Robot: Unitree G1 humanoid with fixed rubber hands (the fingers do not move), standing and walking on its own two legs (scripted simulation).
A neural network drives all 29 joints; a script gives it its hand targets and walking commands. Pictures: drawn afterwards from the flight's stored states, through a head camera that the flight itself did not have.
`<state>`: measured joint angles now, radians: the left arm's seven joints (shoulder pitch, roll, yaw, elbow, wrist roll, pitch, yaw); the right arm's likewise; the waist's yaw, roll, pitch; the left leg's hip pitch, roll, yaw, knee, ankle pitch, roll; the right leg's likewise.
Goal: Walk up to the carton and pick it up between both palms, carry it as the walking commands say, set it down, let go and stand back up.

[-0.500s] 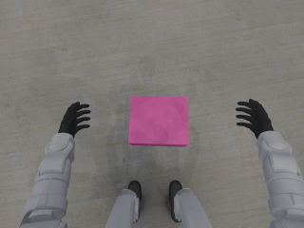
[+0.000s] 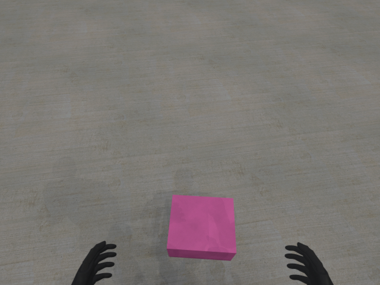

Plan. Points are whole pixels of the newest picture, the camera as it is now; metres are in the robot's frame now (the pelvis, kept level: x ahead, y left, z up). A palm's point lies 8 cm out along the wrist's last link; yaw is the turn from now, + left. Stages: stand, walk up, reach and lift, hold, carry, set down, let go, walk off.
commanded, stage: let go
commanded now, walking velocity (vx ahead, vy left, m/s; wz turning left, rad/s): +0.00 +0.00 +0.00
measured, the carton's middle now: (201, 227) +0.45 -0.03 -0.69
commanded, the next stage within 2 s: stand in 0.40 s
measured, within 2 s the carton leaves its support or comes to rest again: neither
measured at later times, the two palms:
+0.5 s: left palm out of the picture +0.15 +0.24 -0.08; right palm out of the picture +0.16 -0.27 -0.08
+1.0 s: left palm out of the picture +0.14 +0.28 -0.10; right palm out of the picture +0.14 -0.29 -0.09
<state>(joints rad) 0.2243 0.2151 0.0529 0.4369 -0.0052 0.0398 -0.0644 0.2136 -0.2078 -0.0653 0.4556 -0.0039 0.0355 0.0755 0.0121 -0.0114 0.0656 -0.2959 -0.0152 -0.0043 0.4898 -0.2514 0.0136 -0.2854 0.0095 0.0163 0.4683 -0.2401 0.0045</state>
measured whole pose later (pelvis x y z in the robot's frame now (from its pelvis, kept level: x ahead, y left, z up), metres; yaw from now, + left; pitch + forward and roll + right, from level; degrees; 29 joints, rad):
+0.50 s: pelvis +0.01 -0.02 +0.00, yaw +1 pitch -2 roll +0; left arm 0.21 0.26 0.03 0.57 0.04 0.09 -0.02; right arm 0.18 -0.26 -0.05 0.59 -0.03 0.09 0.02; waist 0.00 0.00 0.06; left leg -0.17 0.00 -0.02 0.49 -0.28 -0.01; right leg -0.15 0.03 0.00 0.47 -0.28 -0.02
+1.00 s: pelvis +0.03 -0.01 +0.00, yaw +0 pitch +0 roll -1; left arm 0.19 0.34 0.01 0.83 0.04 0.01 0.02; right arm 0.17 -0.32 -0.04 0.87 -0.03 0.02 -0.02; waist -0.01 -0.01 0.00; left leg -0.16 0.00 -0.01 0.45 -0.29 0.01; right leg -0.14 0.02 0.01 0.41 -0.27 0.00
